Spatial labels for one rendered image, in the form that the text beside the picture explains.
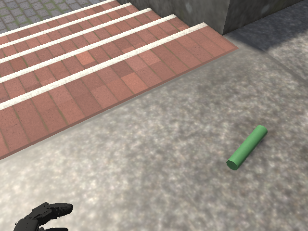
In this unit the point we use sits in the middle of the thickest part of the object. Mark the stairs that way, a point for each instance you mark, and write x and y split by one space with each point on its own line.
47 51

